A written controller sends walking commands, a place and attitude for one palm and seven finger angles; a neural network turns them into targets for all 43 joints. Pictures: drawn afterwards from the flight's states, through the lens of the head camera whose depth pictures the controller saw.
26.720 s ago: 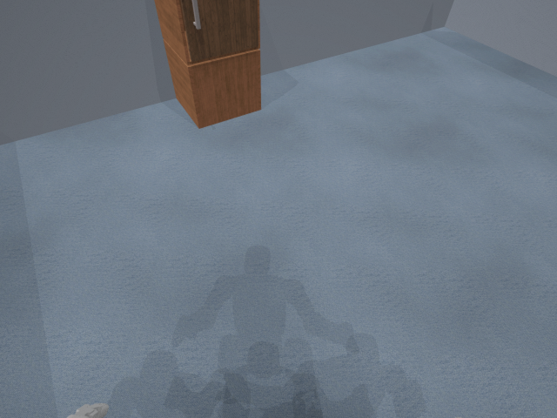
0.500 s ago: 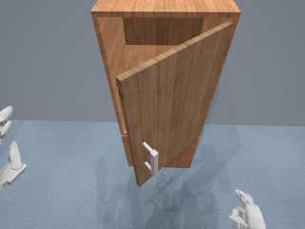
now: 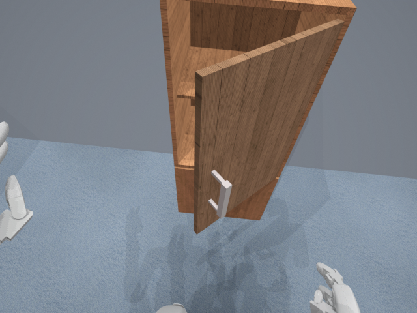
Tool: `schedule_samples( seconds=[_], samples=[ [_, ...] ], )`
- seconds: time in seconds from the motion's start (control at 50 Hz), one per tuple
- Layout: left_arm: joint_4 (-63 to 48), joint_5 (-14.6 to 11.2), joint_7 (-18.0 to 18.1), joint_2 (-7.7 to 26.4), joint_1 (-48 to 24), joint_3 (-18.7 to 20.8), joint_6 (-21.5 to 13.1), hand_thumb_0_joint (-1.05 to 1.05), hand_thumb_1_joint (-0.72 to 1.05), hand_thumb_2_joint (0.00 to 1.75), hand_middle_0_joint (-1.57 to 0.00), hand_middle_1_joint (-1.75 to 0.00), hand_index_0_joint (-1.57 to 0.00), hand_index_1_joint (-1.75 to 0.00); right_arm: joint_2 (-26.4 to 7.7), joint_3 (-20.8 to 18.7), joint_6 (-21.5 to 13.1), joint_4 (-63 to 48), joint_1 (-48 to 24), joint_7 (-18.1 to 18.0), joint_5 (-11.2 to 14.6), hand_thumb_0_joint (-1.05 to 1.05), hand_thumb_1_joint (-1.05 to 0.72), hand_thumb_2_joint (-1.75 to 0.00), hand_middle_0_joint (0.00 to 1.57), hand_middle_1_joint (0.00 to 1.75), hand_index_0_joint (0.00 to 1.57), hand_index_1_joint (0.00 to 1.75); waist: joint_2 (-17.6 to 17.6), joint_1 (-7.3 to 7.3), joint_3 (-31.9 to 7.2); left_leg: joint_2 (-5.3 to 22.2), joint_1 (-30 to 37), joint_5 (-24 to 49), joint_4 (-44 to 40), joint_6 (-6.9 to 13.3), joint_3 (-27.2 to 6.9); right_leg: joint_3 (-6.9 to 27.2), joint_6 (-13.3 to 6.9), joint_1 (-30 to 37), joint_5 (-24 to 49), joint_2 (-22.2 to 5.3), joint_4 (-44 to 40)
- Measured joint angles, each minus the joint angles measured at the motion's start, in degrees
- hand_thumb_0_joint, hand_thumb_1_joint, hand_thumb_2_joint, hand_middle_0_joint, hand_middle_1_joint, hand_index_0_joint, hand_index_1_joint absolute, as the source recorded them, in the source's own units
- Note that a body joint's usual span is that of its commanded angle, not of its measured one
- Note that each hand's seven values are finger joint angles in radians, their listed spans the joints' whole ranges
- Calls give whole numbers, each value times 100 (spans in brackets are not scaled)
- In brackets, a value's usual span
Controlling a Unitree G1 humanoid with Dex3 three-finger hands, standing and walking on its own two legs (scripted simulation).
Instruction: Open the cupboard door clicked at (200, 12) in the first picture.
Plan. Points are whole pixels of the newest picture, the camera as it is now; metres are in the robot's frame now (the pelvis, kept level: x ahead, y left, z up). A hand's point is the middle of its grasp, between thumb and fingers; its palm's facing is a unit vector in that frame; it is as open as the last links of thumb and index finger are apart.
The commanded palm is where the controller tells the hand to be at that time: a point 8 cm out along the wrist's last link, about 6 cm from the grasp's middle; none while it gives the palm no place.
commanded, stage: step back with the hand held close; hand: left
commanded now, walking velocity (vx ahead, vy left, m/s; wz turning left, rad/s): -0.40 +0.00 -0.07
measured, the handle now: (218, 195) +0.41 +0.00 -0.09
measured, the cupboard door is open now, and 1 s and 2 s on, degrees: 43 43 43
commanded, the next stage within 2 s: stop stepping back and stand still in 0.38 s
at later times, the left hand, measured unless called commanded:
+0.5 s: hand (47, 271) +0.14 +0.20 +0.17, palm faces +0.18 -0.82 -0.54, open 7.4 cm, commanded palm +0.06 +0.27 +0.19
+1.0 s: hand out of the picture +0.04 +0.23 +0.18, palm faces +0.34 -0.84 -0.42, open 7.4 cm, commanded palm +0.00 +0.28 +0.19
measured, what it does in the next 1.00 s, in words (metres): walks backwards: right foot, then left foot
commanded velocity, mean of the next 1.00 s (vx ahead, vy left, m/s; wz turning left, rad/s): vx -0.07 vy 0.03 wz -0.02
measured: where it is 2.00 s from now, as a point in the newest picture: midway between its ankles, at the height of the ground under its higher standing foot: outside the picture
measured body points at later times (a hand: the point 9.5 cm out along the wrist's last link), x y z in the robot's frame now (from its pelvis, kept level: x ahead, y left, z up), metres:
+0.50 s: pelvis -0.11 -0.02 -0.01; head -0.04 -0.01 +0.44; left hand +0.12 +0.24 +0.20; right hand +0.11 -0.24 -0.07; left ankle +0.09 +0.08 -0.72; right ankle -0.24 -0.09 -0.73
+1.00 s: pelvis -0.17 -0.01 +0.00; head -0.20 +0.01 +0.45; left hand +0.02 +0.27 +0.20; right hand -0.06 -0.28 -0.07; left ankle -0.09 +0.08 -0.72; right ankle -0.24 -0.09 -0.73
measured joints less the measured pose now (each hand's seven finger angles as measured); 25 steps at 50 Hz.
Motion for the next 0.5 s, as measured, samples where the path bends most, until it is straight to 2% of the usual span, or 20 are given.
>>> schedule_samples(
  seconds=[0.08, 0.16, 0.22, 0.3, 0.36, 0.44, 0.46, 0.5],
  samples=[
    [-64, -25, 21, 121, -14, 14, -41, 2, 88, 89, -21, -30, -22, -30, 17, -15, 54, 63, -87, -72, 19, 1, -90, -90, 20, 30, 20, 30, -32, -68, 46, 31, -13, 673, -188, 117, 30, 5, 99, -84, -120, 16, 75],
    [-1, 63, -76, 306, -45, 210, 3, 2, 88, 89, -21, -30, -22, -30, 162, -44, -47, 40, -61, -102, -49, 1, -90, -90, 20, 30, 20, 30, 36, -134, 27, 93, 6, 913, -486, 216, -71, 269, 153, -149, -928, 345, 1594],
    [-103, -29, -51, 345, 91, 350, 7, 2, 88, 89, -21, -30, -22, -30, 299, 10, -195, 120, -32, -15, -103, 1, -90, -90, 20, 30, 20, 30, -44, -34, -227, 149, -35, 1181, -910, 180, -42, 285, 108, 249, -1514, 391, 2020],
    [-203, -173, -10, 194, 148, 263, 73, 2, 89, 89, -21, -30, -22, -30, 405, 122, -333, 229, -231, 91, -177, 1, -90, -90, 20, 30, 20, 30, -177, 146, -470, 230, -148, 1629, -1565, 108, 154, 268, 46, 973, -1963, 227, 1150],
    [-207, -237, -86, 175, -67, 101, 127, 2, 89, 89, -21, -30, -21, -30, 435, 144, -368, 215, -553, 172, -202, 1, -90, -90, 20, 30, 20, 30, -207, 198, -373, 286, -274, 1989, -1912, 63, 282, 277, 20, 1321, -1841, 157, 370],
    [-331, -339, -265, 533, -235, 180, 133, 2, 89, 89, -21, -30, -21, -30, 491, 176, -318, -1, -998, 291, -180, 1, -90, -90, 20, 30, 20, 30, -328, 124, -41, 314, -466, 2406, -2092, -21, 494, 239, 25, 1359, -1598, 103, -56],
    [-389, -373, -310, 645, -214, 250, 123, 2, 89, 89, -21, -30, -21, -30, 487, 188, -294, -82, -1072, 316, -170, 1, -90, -90, 20, 30, 20, 30, -340, 92, 31, 328, -542, 2484, -2064, -48, 537, 182, -58, 1358, -1736, 83, -153],
    [-473, -411, -410, 701, -106, 269, 73, 2, 89, 89, -21, -30, -21, -30, 392, 176, -187, -154, -1094, 344, -121, 1, -90, -90, 20, 30, 20, 30, -34, -30, 177, 509, -685, 2287, -1756, -98, 356, 30, -279, 1375, -1775, 312, -167]
  ],
)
